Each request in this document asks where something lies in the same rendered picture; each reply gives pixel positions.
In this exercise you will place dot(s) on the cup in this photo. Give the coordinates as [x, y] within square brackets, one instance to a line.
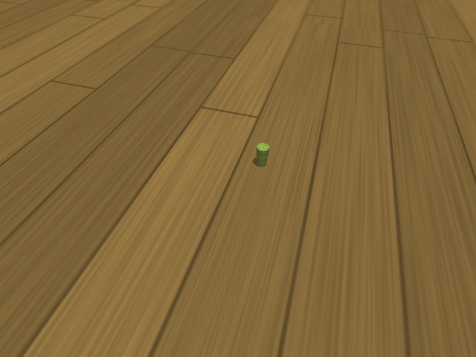
[262, 154]

